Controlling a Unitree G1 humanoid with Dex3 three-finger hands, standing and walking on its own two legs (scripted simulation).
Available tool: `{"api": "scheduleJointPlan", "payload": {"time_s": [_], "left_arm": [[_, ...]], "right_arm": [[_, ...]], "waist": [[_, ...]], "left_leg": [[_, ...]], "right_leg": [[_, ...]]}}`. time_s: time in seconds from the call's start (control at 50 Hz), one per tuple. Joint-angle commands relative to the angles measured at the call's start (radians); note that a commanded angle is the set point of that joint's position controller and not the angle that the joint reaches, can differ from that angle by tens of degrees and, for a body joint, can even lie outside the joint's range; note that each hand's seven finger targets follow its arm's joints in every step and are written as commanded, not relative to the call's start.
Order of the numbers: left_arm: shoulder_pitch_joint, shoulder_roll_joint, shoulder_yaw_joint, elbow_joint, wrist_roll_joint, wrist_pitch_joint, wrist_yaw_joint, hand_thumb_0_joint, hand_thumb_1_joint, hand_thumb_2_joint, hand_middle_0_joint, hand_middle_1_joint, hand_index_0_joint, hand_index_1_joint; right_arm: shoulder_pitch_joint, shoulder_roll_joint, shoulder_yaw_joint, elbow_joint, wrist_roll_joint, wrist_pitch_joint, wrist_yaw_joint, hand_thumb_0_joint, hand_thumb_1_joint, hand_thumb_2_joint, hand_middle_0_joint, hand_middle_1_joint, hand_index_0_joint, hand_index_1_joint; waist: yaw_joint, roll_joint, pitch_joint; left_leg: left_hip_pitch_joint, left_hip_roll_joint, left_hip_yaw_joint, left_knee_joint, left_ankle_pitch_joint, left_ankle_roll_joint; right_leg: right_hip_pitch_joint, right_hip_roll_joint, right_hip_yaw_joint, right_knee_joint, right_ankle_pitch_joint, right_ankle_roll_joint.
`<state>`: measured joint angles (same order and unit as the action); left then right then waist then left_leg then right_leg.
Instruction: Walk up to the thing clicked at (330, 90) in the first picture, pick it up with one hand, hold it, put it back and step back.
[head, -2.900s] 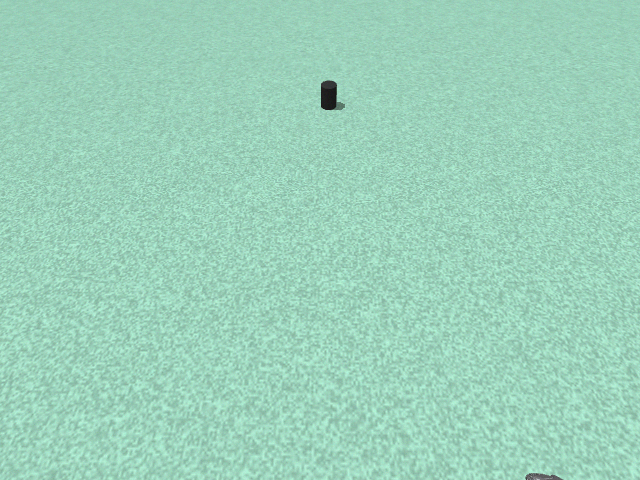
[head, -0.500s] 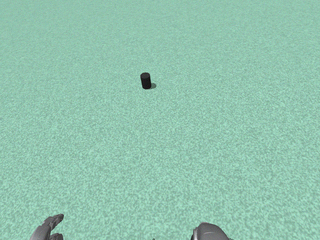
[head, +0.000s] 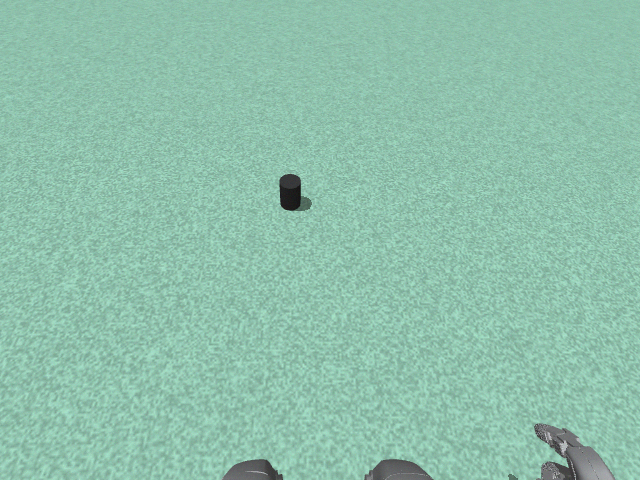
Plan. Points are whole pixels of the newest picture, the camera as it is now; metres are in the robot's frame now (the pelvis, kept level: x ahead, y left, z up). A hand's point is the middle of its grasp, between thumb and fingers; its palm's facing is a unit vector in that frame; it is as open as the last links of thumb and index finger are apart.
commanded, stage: walk up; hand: left
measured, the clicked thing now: (290, 192) +1.24 +0.13 -0.70
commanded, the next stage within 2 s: none
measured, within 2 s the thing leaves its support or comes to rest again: neither
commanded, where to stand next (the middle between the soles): +0.85 -0.01 m, yaw -2 degrees
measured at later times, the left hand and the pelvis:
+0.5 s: hand (186, 333) +0.32 +0.23 -0.11, palm faces -0.02 -0.92 -0.40, open 7.4 cm; pelvis +0.22 -0.04 +0.01, yaw -1 degrees
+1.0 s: hand (183, 255) +0.49 +0.28 -0.14, palm faces -0.07 -0.94 -0.33, open 7.4 cm; pelvis +0.43 +0.01 +0.01, yaw -1 degrees
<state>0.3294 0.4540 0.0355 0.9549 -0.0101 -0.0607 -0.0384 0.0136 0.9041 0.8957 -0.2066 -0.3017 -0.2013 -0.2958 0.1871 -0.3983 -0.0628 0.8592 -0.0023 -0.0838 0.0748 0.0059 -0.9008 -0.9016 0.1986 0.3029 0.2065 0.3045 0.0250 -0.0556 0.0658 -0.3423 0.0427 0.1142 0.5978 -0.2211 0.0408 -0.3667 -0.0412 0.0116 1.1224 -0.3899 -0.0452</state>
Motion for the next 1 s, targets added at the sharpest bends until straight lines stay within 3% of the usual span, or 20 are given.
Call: {"api": "scheduleJointPlan", "payload": {"time_s": [0.0, 0.08, 0.22, 0.28, 0.3, 0.32, 0.34, 0.4, 0.44, 0.5, 0.62, 0.66, 0.7, 0.72, 0.74, 0.76, 0.8, 0.84, 0.94, 0.98], "left_arm": [[0.048, 0.186, 0.053, -0.062, 0.004, -0.029, -0.009, 0.0, 0.9, 0.9, -0.2, -0.3, -0.2, -0.3], [-0.067, 0.168, 0.057, -0.1, 0.017, -0.02, -0.034, 0.0, 0.9, 0.9, -0.2, -0.3, -0.2, -0.3], [-0.146, 0.145, 0.071, -0.099, 0.017, -0.027, -0.044, 0.0, 0.9, 0.9, -0.2, -0.3, -0.2, -0.3], [0.031, 0.201, 0.102, -0.045, 0.021, -0.044, -0.021, 0.0, 0.9, 0.9, -0.2, -0.3, -0.2, -0.3], [0.149, 0.285, 0.13, -0.039, 0.029, -0.052, -0.005, 0.0, 0.9, 0.9, -0.2, -0.3, -0.2, -0.3], [0.134, 0.351, 0.133, -0.059, 0.017, -0.053, 0.004, 0.0, 0.9, 0.9, -0.2, -0.3, -0.2, -0.3], [0.083, 0.333, 0.122, -0.076, 0.003, -0.048, 0.006, 0.0, 0.9, 0.9, -0.2, -0.3, -0.2, -0.3], [-0.049, 0.245, 0.097, -0.116, -0.001, -0.047, 0.012, 0.0, 0.9, 0.9, -0.2, -0.3, -0.2, -0.3], [-0.064, 0.228, 0.088, -0.127, 0.006, -0.053, 0.009, 0.0, 0.9, 0.9, -0.2, -0.3, -0.2, -0.3], [-0.074, 0.242, 0.095, -0.146, 0.017, -0.057, 0.006, 0.0, 0.9, 0.9, -0.2, -0.3, -0.2, -0.3], [-0.084, 0.261, 0.099, -0.152, 0.019, -0.053, -0.005, 0.0, 0.9, 0.9, -0.2, -0.3, -0.2, -0.3], [-0.099, 0.263, 0.094, -0.15, 0.02, -0.044, -0.006, 0.0, 0.9, 0.9, -0.2, -0.3, -0.2, -0.3], [-0.088, 0.204, 0.069, -0.149, 0.029, -0.038, -0.003, 0.0, 0.9, 0.9, -0.2, -0.3, -0.2, -0.3], [-0.04, 0.125, 0.043, -0.152, 0.02, -0.037, -0.003, 0.0, 0.9, 0.9, -0.2, -0.3, -0.2, -0.3], [-0.01, 0.115, 0.041, -0.147, 0.004, -0.031, 0.004, 0.0, 0.9, 0.9, -0.2, -0.3, -0.2, -0.3], [-0.068, 0.212, 0.054, -0.132, 0.014, -0.025, 0.02, 0.0, 0.9, 0.9, -0.2, -0.3, -0.2, -0.3], [-0.021, 0.205, 0.05, -0.095, 0.0, -0.024, 0.014, 0.0, 0.9, 0.9, -0.2, -0.3, -0.2, -0.3], [0.016, 0.195, 0.053, -0.066, -0.002, -0.02, 0.004, 0.0, 0.9, 0.9, -0.2, -0.3, -0.2, -0.3], [-0.087, 0.163, 0.055, -0.105, 0.014, -0.011, -0.021, 0.0, 0.9, 0.9, -0.2, -0.3, -0.2, -0.3], [-0.112, 0.147, 0.055, -0.115, 0.017, -0.012, -0.028, 0.0, 0.9, 0.9, -0.2, -0.3, -0.2, -0.3]], "right_arm": [[0.077, -0.27, -0.066, -0.047, 0.008, -0.026, -0.034, 0.0, -0.9, -0.9, 0.2, 0.3, 0.2, 0.3], [0.087, -0.293, -0.072, -0.062, 0.0, -0.034, -0.028, 0.0, -0.9, -0.9, 0.2, 0.3, 0.2, 0.3], [0.074, -0.295, -0.072, -0.069, 0.003, -0.021, -0.025, 0.0, -0.9, -0.9, 0.2, 0.3, 0.2, 0.3], [0.108, -0.227, -0.043, -0.075, -0.004, -0.015, -0.031, 0.0, -0.9, -0.9, 0.2, 0.3, 0.2, 0.3], [0.144, -0.168, -0.022, -0.09, -0.002, -0.018, -0.03, 0.0, -0.9, -0.9, 0.2, 0.3, 0.2, 0.3], [0.163, -0.193, -0.023, -0.086, 0.005, -0.011, -0.034, 0.0, -0.9, -0.9, 0.2, 0.3, 0.2, 0.3], [0.101, -0.268, -0.044, -0.066, -0.003, 0.0, -0.044, 0.0, -0.9, -0.9, 0.2, 0.3, 0.2, 0.3], [0.147, -0.245, -0.036, -0.013, 0.011, 0.008, -0.036, 0.0, -0.9, -0.9, 0.2, 0.3, 0.2, 0.3], [0.178, -0.231, -0.044, 0.01, -0.004, 0.018, -0.024, 0.0, -0.9, -0.9, 0.2, 0.3, 0.2, 0.3], [0.123, -0.216, -0.048, 0.001, -0.016, 0.024, -0.003, 0.0, -0.9, -0.9, 0.2, 0.3, 0.2, 0.3], [0.047, -0.209, -0.061, -0.021, -0.017, 0.01, 0.015, 0.0, -0.9, -0.9, 0.2, 0.3, 0.2, 0.3], [0.077, -0.21, -0.067, -0.01, -0.018, 0.003, 0.012, 0.0, -0.9, -0.9, 0.2, 0.3, 0.2, 0.3], [0.223, -0.259, -0.087, 0.032, -0.022, -0.009, -0.01, 0.0, -0.9, -0.9, 0.2, 0.3, 0.2, 0.3], [0.318, -0.334, -0.108, 0.049, -0.032, -0.019, -0.028, 0.0, -0.9, -0.9, 0.2, 0.3, 0.2, 0.3], [0.292, -0.399, -0.115, 0.009, -0.022, -0.025, -0.035, 0.0, -0.9, -0.9, 0.2, 0.3, 0.2, 0.3], [0.253, -0.397, -0.116, 0.004, 0.005, -0.017, -0.034, 0.0, -0.9, -0.9, 0.2, 0.3, 0.2, 0.3], [0.152, -0.315, -0.083, -0.023, 0.003, -0.018, -0.043, 0.0, -0.9, -0.9, 0.2, 0.3, 0.2, 0.3], [0.129, -0.281, -0.066, -0.027, 0.003, -0.023, -0.045, 0.0, -0.9, -0.9, 0.2, 0.3, 0.2, 0.3], [0.138, -0.291, -0.07, -0.053, -0.006, -0.026, -0.044, 0.0, -0.9, -0.9, 0.2, 0.3, 0.2, 0.3], [0.133, -0.293, -0.07, -0.059, -0.005, -0.023, -0.042, 0.0, -0.9, -0.9, 0.2, 0.3, 0.2, 0.3]], "waist": [[-0.031, 0.198, -0.06], [-0.049, 0.197, 0.004], [-0.031, 0.165, -0.005], [0.069, -0.029, -0.131], [0.113, -0.229, -0.206], [0.094, -0.231, -0.174], [0.088, -0.086, -0.121], [0.007, -0.072, -0.056], [-0.015, -0.089, -0.037], [-0.004, -0.094, -0.003], [0.001, -0.066, -0.012], [-0.036, -0.031, -0.013], [-0.121, 0.099, -0.086], [-0.151, 0.347, -0.133], [-0.125, 0.392, -0.094], [-0.121, 0.228, -0.053], [-0.062, 0.149, -0.023], [-0.033, 0.216, -0.024], [-0.058, 0.215, 0.012], [-0.06, 0.207, 0.009]], "left_leg": [[0.203, 0.261, -0.252, -0.329, 0.107, 0.175], [0.166, 0.251, -0.207, -0.396, -0.022, 0.202], [0.126, 0.214, -0.127, -0.302, -0.006, 0.142], [0.016, 0.117, -0.036, 0.085, 0.092, 0.079], [-0.137, 0.019, 0.017, 0.398, -0.047, 0.037], [-0.343, -0.07, -0.04, 0.539, -0.286, 0.003], [-0.344, 0.003, -0.138, 0.616, -0.28, 0.003], [-0.277, 0.064, -0.182, 0.518, -0.127, -0.002], [-0.2, 0.071, -0.161, 0.424, -0.09, -0.025], [-0.181, 0.08, -0.113, 0.246, -0.065, -0.046], [-0.035, 0.059, -0.058, 0.04, 0.068, -0.038], [0.065, 0.035, -0.028, -0.017, 0.048, -0.029], [0.318, 0.01, -0.053, -0.057, -0.053, -0.001], [0.425, 0.17, -0.329, -0.224, -0.287, 0.057], [0.46, 0.382, -0.769, -0.397, -0.362, 0.156], [0.341, 0.407, -0.761, -0.374, -0.334, 0.216], [0.274, 0.297, -0.471, -0.328, -0.13, 0.174], [0.221, 0.241, -0.297, -0.313, 0.038, 0.148], [0.198, 0.249, -0.219, -0.341, 0.093, 0.199], [0.193, 0.227, -0.177, -0.32, 0.122, 0.187]], "right_leg": [[-0.192, -0.092, 0.035, -0.101, 0.074, 0.028], [-0.208, -0.105, -0.016, -0.29, 0.139, 0.047], [0.002, -0.045, -0.086, -0.529, 0.282, 0.017], [0.372, -0.013, -0.065, -0.612, 0.156, -0.018], [0.52, -0.211, 0.223, -0.717, -0.008, -0.065], [0.567, -0.406, 0.628, -0.886, -0.088, -0.162], [0.453, -0.422, 0.631, -0.881, -0.106, -0.228], [0.286, -0.278, 0.285, -0.874, 0.025, -0.171], [0.182, -0.242, 0.166, -0.883, 0.103, -0.166], [0.113, -0.239, 0.098, -0.917, -0.028, -0.184], [0.066, -0.232, 0.062, -0.881, -0.127, -0.15], [0.033, -0.217, 0.039, -0.806, -0.112, -0.136], [-0.062, -0.163, -0.024, -0.505, 0.105, -0.094], [-0.181, -0.055, -0.118, -0.142, 0.14, -0.032], [-0.398, 0.088, -0.084, 0.014, -0.115, 0.002], [-0.379, 0.005, 0.041, 0.074, -0.116, -0.01], [-0.313, -0.047, 0.085, 0.013, 0.005, -0.003], [-0.241, -0.079, 0.053, -0.081, 0.063, 0.01], [-0.218, -0.086, -0.02, -0.28, 0.1, 0.042], [-0.176, -0.076, -0.053, -0.382, 0.176, 0.034]]}}
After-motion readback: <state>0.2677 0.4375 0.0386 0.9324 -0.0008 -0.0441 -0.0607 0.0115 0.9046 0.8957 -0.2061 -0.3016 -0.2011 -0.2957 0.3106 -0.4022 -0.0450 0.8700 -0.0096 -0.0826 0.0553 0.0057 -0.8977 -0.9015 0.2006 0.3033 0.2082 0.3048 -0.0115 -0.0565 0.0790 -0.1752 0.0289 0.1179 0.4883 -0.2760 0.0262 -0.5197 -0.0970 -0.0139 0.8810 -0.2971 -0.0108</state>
